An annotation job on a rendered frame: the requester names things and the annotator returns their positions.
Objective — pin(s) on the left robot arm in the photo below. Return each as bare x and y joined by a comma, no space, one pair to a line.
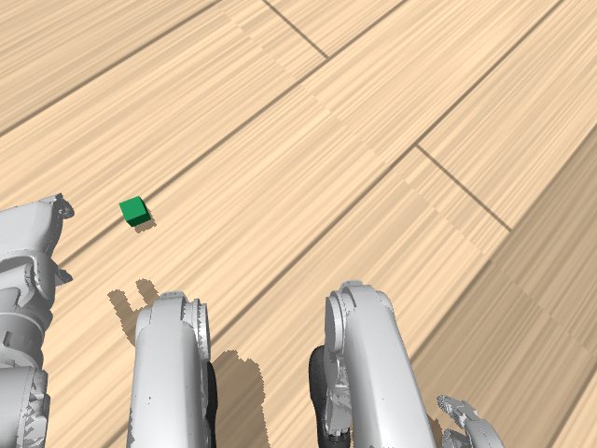
27,293

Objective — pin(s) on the right robot hand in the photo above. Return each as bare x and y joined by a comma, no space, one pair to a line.
478,433

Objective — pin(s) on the left robot hand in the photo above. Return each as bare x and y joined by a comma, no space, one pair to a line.
36,226

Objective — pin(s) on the right robot foot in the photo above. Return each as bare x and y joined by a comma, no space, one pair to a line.
318,388

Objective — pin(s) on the cube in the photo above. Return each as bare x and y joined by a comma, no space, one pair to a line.
134,210

